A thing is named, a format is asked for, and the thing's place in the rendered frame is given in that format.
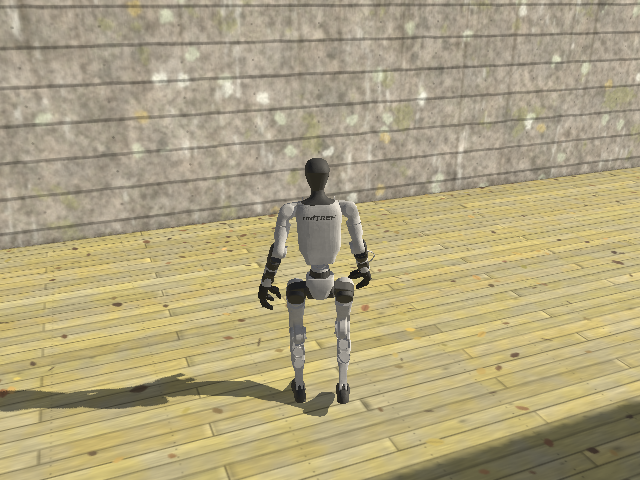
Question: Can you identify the robot left upper arm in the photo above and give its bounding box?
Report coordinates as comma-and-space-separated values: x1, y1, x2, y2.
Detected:
271, 202, 298, 259

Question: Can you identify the robot left hand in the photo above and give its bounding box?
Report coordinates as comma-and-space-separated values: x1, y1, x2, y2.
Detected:
258, 284, 281, 310

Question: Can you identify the robot right upper arm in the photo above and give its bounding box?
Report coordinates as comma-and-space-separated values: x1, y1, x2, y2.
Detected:
339, 200, 365, 255

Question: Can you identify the robot right hand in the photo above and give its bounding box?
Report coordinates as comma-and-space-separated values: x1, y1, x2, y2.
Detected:
348, 269, 372, 289

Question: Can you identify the robot left foot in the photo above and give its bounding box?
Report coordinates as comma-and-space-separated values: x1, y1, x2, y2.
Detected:
291, 378, 306, 403

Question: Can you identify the right robot forearm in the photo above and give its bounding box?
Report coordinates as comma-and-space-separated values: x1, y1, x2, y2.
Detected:
354, 239, 370, 273

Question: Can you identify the humanoid robot torso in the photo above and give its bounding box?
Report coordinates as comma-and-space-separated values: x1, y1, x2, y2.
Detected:
295, 196, 342, 300

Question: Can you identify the left robot forearm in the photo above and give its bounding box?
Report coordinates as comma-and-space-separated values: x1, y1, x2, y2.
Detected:
261, 243, 281, 287

